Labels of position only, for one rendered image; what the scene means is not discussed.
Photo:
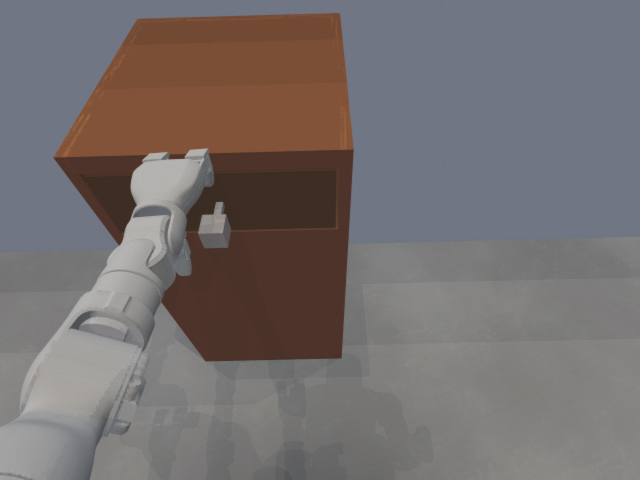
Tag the left robot upper arm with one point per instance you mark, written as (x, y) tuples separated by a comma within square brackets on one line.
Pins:
[(89, 386)]

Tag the robot left forearm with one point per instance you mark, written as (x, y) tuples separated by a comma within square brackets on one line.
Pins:
[(125, 298)]

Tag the robot left hand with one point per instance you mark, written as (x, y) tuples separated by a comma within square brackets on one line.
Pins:
[(178, 181)]

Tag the handle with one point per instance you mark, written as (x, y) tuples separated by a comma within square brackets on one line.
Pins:
[(214, 230)]

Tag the drawer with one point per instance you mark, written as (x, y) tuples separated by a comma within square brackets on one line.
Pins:
[(253, 199)]

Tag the cabinet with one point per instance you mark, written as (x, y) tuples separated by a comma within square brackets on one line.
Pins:
[(260, 92)]

